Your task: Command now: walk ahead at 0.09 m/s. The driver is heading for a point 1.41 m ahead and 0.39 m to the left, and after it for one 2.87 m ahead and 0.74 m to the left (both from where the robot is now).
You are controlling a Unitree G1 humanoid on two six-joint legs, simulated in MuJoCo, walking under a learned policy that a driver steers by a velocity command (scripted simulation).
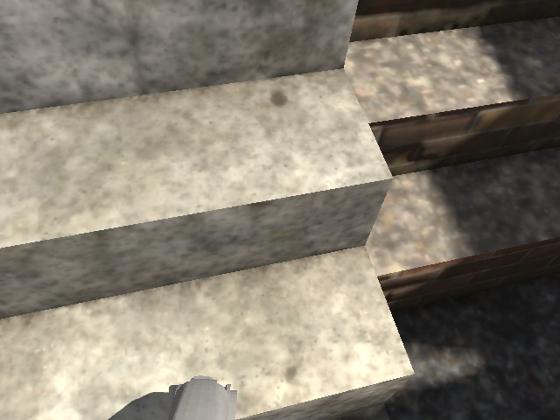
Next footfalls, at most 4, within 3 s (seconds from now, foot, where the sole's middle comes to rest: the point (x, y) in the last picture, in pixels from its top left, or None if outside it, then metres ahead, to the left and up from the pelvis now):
1.00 right None -0.13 -0.01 -0.78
1.38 left None -0.13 0.13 -0.78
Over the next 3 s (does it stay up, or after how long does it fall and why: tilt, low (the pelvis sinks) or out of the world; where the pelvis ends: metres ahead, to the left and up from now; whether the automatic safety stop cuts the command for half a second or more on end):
stays up -0.14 0.02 0.00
